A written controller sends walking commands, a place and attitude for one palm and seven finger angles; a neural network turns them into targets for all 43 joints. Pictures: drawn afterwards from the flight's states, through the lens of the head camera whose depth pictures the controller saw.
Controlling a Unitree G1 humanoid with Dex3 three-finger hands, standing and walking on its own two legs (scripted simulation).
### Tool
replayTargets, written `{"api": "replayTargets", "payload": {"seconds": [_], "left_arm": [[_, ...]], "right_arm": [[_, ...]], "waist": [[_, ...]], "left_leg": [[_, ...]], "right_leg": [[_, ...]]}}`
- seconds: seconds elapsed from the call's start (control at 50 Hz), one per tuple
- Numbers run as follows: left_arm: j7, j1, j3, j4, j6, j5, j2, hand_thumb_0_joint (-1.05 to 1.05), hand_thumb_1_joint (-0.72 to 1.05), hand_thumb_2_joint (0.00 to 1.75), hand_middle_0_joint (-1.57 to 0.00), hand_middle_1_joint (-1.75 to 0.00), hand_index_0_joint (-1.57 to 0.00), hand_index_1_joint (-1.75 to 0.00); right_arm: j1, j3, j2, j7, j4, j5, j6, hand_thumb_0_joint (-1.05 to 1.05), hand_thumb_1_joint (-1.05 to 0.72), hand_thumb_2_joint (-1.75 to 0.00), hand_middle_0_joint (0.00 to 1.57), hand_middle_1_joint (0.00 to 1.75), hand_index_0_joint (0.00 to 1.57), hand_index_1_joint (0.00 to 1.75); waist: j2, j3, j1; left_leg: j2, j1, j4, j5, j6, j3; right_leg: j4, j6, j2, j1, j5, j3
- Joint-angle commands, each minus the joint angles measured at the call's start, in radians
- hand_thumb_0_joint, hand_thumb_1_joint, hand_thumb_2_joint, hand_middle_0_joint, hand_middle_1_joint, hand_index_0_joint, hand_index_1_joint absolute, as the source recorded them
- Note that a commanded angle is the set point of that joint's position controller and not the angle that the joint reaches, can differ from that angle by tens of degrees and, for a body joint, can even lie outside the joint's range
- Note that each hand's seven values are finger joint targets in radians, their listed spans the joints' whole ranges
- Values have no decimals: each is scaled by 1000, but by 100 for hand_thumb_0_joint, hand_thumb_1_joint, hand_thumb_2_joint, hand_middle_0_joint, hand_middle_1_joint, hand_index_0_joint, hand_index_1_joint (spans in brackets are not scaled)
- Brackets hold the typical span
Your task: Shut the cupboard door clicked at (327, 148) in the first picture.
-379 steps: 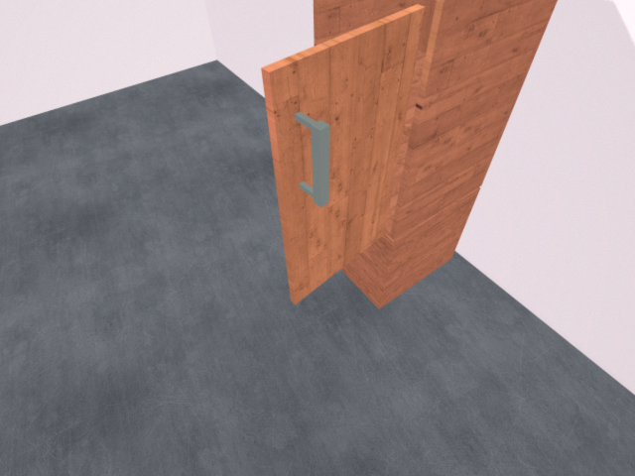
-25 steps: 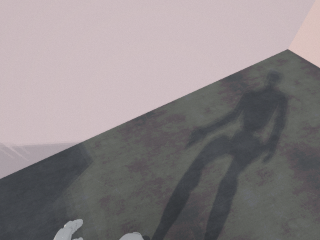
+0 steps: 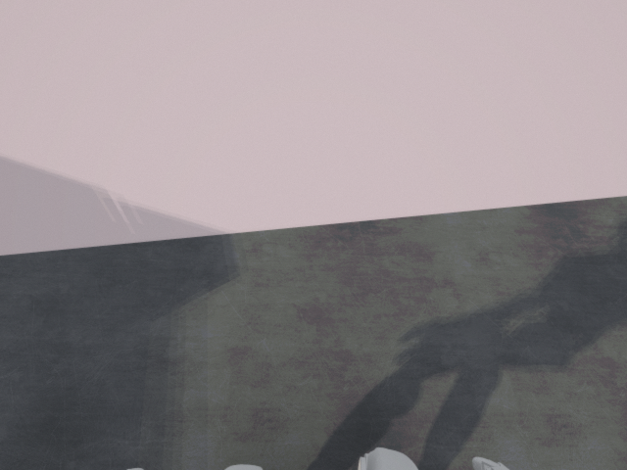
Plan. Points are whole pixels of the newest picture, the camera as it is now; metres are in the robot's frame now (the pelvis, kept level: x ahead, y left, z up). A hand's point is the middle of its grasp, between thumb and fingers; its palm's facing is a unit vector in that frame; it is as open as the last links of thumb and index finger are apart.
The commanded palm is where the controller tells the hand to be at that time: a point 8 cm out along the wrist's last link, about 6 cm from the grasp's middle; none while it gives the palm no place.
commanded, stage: walk to a spot facing it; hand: left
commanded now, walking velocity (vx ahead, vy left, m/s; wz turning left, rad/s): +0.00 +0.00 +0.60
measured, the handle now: out of the picture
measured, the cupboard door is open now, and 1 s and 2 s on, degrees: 97 97 97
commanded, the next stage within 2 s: none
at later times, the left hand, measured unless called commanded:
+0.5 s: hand out of the picture +0.00 +0.18 -0.18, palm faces +0.35 -0.92 -0.20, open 7.4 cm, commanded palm none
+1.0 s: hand out of the picture +0.01 +0.16 -0.15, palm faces +0.61 -0.75 -0.25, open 7.4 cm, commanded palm none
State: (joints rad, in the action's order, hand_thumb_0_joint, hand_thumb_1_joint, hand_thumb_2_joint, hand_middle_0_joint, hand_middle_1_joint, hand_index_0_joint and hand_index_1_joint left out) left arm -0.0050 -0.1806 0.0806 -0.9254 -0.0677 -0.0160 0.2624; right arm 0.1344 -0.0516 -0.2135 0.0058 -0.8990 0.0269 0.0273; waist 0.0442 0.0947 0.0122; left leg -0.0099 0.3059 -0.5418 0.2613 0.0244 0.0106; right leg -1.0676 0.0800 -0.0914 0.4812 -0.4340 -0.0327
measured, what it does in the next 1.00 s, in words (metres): steps on the spot, turning left: right foot, then left foot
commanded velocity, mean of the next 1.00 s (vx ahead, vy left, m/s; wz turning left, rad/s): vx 0.08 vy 0.00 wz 0.60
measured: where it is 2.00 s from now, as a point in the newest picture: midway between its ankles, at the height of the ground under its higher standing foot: (214, 408)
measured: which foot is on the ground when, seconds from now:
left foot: down 0.00-0.18, up 0.20-0.46, down 0.48-0.84, up 0.86-1.00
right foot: up 0.00-0.16, down 0.18-0.48, up 0.50-0.82, down 0.84-1.00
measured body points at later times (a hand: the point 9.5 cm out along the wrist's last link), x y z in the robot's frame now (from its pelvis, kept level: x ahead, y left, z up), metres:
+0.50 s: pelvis +0.02 -0.02 -0.01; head +0.07 +0.02 +0.43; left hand -0.01 +0.23 -0.17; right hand +0.21 -0.23 -0.14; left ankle +0.00 +0.09 -0.74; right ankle +0.01 -0.16 -0.73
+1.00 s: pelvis +0.07 -0.04 +0.01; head +0.12 -0.03 +0.46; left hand -0.02 +0.20 -0.13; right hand +0.29 -0.21 -0.14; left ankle -0.01 +0.07 -0.65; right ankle +0.11 -0.16 -0.73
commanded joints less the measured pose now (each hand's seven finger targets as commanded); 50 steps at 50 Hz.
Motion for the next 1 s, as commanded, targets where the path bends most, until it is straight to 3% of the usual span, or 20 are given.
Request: {"api": "replayTargets", "payload": {"seconds": [0.0, 0.1, 0.12, 0.14, 0.16, 0.22, 0.26, 0.36, 0.42, 0.44, 0.46, 0.48, 0.58, 0.7, 0.76, 0.78, 0.82, 0.86, 0.9, 0.98], "left_arm": [[-4, 38, 4, 106, 36, 0, 48, 0, 90, 90, -20, -30, -20, -30], [-10, -65, 10, 98, 54, 4, 59, 0, 90, 90, -20, -30, -20, -30], [-17, -111, 22, 93, 64, 1, 97, 0, 90, 90, -20, -30, -20, -30], [-27, -130, 41, 92, 74, -17, 191, 0, 90, 90, -20, -30, -20, -30], [-27, -107, 35, 106, 71, -15, 225, 0, 90, 90, -20, -30, -20, -30], [-34, 7, 9, 129, 76, -6, 114, 0, 90, 90, -20, -30, -20, -30], [-31, -9, 5, 125, 81, -9, 109, 0, 90, 90, -20, -30, -20, -30], [-27, -91, 26, 85, 78, -15, 170, 0, 90, 90, -20, -30, -20, -30], [-18, -78, 30, 82, 73, -2, 170, 0, 90, 90, -20, -30, -20, -30], [-13, -73, 28, 104, 69, 5, 137, 0, 90, 90, -20, -30, -20, -30], [-6, -38, 3, 151, 65, 12, 60, 0, 90, 90, -20, -30, -20, -30], [-14, 29, 0, 177, 50, 0, 77, 0, 90, 90, -20, -30, -20, -30], [-3, 23, 9, 107, 35, -2, 57, 0, 90, 90, -20, -30, -20, -30], [-4, 35, 4, 127, 41, 0, 43, 0, 90, 90, -20, -30, -20, -30], [1, -38, 8, 107, 54, 0, 51, 0, 90, 90, -20, -30, -20, -30], [2, -92, 18, 90, 63, -2, 73, 0, 90, 90, -20, -30, -20, -30], [-11, -190, 49, 83, 74, -22, 228, 0, 90, 90, -20, -30, -20, -30], [-15, -80, 29, 103, 89, -7, 165, 0, 90, 90, -20, -30, -20, -30], [-13, -18, 11, 101, 108, -5, 96, 0, 90, 90, -20, -30, -20, -30], [-10, -153, 8, 31, 136, -8, 92, 0, 90, 90, -20, -30, -20, -30]], "right_arm": [[36, -64, -220, -16, 51, 2, -5, 0, -90, -90, 20, 30, 20, 30], [-20, -74, -217, -9, 72, -4, 8, 0, -90, -90, 20, 30, 20, 30], [-29, -70, -183, -5, 86, -11, 9, 0, -90, -90, 20, 30, 20, 30], [-15, -61, -113, 3, 106, -20, 9, 0, -90, -90, 20, 30, 20, 30], [-35, -62, -127, 9, 119, -11, 9, 0, -90, -90, 20, 30, 20, 30], [-22, -62, -122, 17, 76, -8, 25, 0, -90, -90, 20, 30, 20, 30], [-32, -47, -93, 25, 72, -13, 27, 0, -90, -90, 20, 30, 20, 30], [-79, -27, -63, 32, 84, -21, 14, 0, -90, -90, 20, 30, 20, 30], [8, -35, -106, 28, 66, -15, 3, 0, -90, -90, 20, 30, 20, 30], [85, -56, -183, 23, 54, -7, -7, 0, -90, -90, 20, 30, 20, 30], [172, -85, -300, 14, 42, -3, -9, 0, -90, -90, 20, 30, 20, 30], [223, -89, -318, 4, 22, -7, -2, 0, -90, -90, 20, 30, 20, 30], [33, -54, -207, -20, 58, -1, -13, 0, -90, -90, 20, 30, 20, 30], [36, -68, -223, -13, 56, 4, -3, 0, -90, -90, 20, 30, 20, 30], [1, -72, -218, -9, 68, 2, 5, 0, -90, -90, 20, 30, 20, 30], [-24, -71, -202, -7, 78, -3, 7, 0, -90, -90, 20, 30, 20, 30], [-85, -48, -96, 8, 132, -11, -2, 0, -90, -90, 20, 30, 20, 30], [-102, -63, -142, 23, 116, 4, 1, 0, -90, -90, 20, 30, 20, 30], [-46, -60, -121, 40, 76, 5, 6, 0, -90, -90, 20, 30, 20, 30], [-107, -34, -62, 53, 78, -2, -3, 0, -90, -90, 20, 30, 20, 30]], "waist": [[-167, -119, -39], [-193, -141, 11], [-110, -155, 38], [185, -152, 47], [258, -120, 51], [216, -86, -17], [186, -101, -14], [163, -128, 30], [121, -159, -25], [-58, -226, -68], [-366, -248, -115], [-229, -253, -133], [-204, -127, -35], [-204, -138, -40], [-213, -163, -6], [-145, -152, 29], [319, -93, 112], [197, -2, 32], [177, -15, -16], [110, -63, 28]], "left_leg": [[239, -97, 197, -247, 125, -265], [171, 37, 108, -205, 81, -301], [115, 137, 20, -102, 37, -270], [-27, 326, -200, 163, -44, -110], [-44, 313, -460, 352, -62, -48], [43, 309, -680, 212, -80, -53], [40, 265, -562, 198, -97, 2], [10, 131, -195, 178, -84, 99], [-7, -88, 59, -35, -57, 110], [130, -284, 106, -280, 5, -52], [417, -401, 138, -696, 178, -432], [468, -353, 143, -616, 237, -443], [243, -118, 197, -306, 121, -244], [217, -96, 181, -252, 124, -299], [180, 6, 153, 5, 101, -332], [134, 130, 105, 156, 67, -310], [-72, 483, -403, 378, -58, -30], [42, 446, -667, 205, -52, -94], [84, 401, -686, 75, -71, -55], [77, 405, -476, 53, -85, 31]], "right_leg": [[164, -2, 23, -31, -7, 10], [525, -20, 78, -307, 141, -20], [685, -37, 6, -436, 171, 46], [805, -126, -254, -535, 142, 323], [838, -225, -411, -396, 184, 399], [736, -212, -268, -348, 489, 150], [698, -189, -235, -381, 646, 36], [600, -174, -261, -448, 772, -22], [439, -98, -235, -346, 707, -97], [252, -42, -182, -176, 512, -145], [10, 27, -35, 97, -212, -141], [-107, 4, -37, 125, -245, -16], [-49, 0, -19, 56, 8, 34], [236, -8, 46, -70, -3, 2], [452, -17, 83, -271, 56, -23], [595, -23, 73, -421, 90, -22], [936, -182, -377, -559, -300, 505], [945, -198, -348, -332, -255, 432], [900, -159, -269, -339, 4, 167], [821, -157, -251, -531, 448, -11]]}}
